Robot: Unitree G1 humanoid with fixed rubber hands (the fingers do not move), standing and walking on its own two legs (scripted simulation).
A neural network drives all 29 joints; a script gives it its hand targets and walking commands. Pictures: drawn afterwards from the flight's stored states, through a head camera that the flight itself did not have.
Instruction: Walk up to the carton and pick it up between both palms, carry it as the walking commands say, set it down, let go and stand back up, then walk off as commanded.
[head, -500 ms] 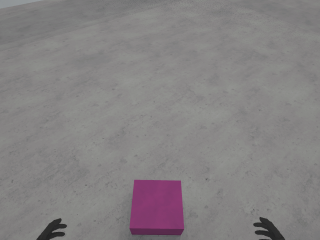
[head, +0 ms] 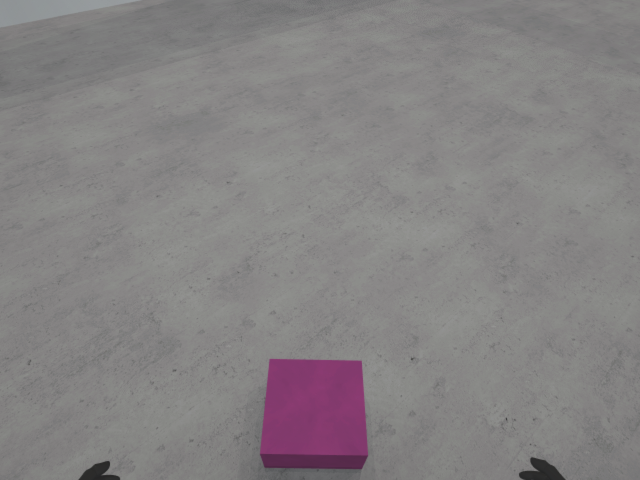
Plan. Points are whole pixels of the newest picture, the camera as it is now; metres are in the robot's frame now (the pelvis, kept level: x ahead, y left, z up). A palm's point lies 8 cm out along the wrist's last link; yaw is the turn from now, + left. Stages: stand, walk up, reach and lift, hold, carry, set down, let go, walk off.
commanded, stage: stand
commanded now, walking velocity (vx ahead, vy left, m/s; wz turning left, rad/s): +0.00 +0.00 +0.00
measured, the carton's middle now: (314, 412) +0.42 +0.00 -0.70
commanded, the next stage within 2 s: walk off in 0.68 s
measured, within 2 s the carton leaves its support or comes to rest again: neither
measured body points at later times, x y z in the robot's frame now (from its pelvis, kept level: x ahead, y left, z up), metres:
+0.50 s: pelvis -0.01 +0.00 +0.00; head -0.01 +0.00 +0.45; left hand +0.09 +0.32 -0.12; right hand +0.10 -0.31 -0.11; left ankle -0.02 +0.12 -0.75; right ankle -0.02 -0.12 -0.75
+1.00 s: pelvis +0.00 -0.01 +0.00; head +0.00 -0.01 +0.45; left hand +0.07 +0.30 -0.13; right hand +0.07 -0.31 -0.12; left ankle -0.02 +0.12 -0.74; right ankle -0.02 -0.13 -0.71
